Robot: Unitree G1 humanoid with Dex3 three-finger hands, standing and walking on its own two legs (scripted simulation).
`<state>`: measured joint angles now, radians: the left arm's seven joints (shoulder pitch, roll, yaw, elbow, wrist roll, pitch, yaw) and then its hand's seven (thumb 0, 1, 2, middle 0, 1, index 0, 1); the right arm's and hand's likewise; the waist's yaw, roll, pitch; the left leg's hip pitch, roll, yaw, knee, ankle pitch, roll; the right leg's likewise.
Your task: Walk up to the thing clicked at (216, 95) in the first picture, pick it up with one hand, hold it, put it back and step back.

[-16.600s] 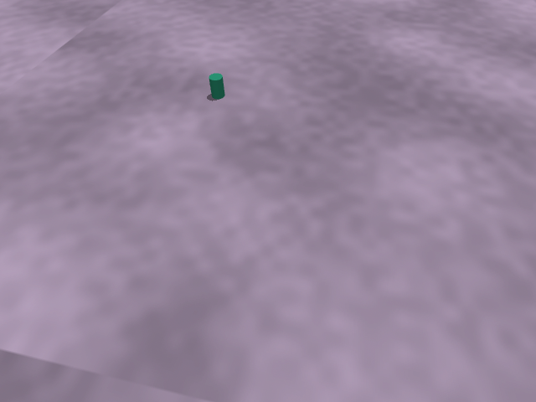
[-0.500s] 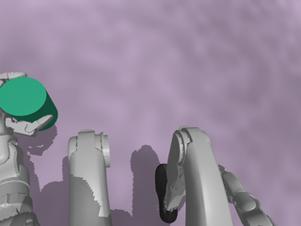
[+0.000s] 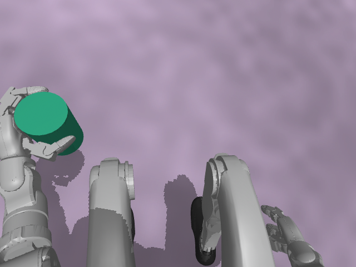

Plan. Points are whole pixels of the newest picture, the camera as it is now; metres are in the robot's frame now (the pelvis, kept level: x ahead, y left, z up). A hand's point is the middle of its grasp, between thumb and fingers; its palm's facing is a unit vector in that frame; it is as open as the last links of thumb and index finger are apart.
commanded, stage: settle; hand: left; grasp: from the side
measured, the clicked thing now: (54, 127) +0.39 +0.27 -0.08
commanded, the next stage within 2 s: lift in 0.40 s
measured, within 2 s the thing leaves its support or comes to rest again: neither
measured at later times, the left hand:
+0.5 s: hand (40, 116) +0.40 +0.27 -0.03, palm faces +0.27 -0.96 -0.05, open 11.7 cm
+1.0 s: hand (23, 104) +0.39 +0.26 +0.05, palm faces +0.25 -0.97 -0.05, open 11.8 cm
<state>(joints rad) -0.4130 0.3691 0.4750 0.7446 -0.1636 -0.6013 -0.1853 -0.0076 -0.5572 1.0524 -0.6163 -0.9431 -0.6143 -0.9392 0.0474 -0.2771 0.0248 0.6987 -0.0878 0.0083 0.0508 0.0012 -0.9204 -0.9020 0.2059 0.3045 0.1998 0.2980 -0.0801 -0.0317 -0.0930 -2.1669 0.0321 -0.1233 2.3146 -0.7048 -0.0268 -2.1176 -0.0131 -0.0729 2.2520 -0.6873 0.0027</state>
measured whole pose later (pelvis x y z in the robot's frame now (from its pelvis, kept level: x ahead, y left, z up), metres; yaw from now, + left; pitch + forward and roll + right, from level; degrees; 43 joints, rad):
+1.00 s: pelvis +0.01 +0.00 +0.07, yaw +2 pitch +34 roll -4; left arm -0.36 0.32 0.41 0.60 -0.19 -0.50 -0.18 -0.01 -0.57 1.07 -0.62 -0.95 -0.62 -0.94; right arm 0.09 -0.27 -0.01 0.67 -0.03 -0.03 0.02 0.00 -0.94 -0.90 0.21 0.30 0.20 0.30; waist -0.05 0.01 -0.17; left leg -1.98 0.03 -0.08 2.09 -0.69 -0.02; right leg -1.95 -0.02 -0.05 2.04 -0.68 0.01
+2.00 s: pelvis +0.06 +0.01 +0.31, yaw +5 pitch +17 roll -3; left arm -0.09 0.20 0.16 0.37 -0.15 -0.32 0.02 -0.01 -0.57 1.07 -0.62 -0.94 -0.62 -0.94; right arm 0.22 -0.21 0.02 0.66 0.00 -0.07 -0.04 0.01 -0.91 -0.90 0.21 0.30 0.20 0.30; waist -0.03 0.01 -0.12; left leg -0.98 0.04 -0.04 1.21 -0.53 -0.01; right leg -0.94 -0.02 -0.05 1.17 -0.52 0.01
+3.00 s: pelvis +0.08 +0.00 +0.36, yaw +5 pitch +9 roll -1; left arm -0.09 0.16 0.15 0.43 -0.15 -0.35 0.03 -0.01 -0.56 1.06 -0.62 -0.94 -0.61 -0.94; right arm 0.23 -0.21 0.01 0.68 -0.02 -0.03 -0.05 0.01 -0.92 -0.90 0.20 0.30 0.20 0.30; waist -0.03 0.01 -0.05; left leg -0.62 0.05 -0.02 0.91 -0.44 -0.03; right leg -0.60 -0.01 -0.04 0.88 -0.43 0.00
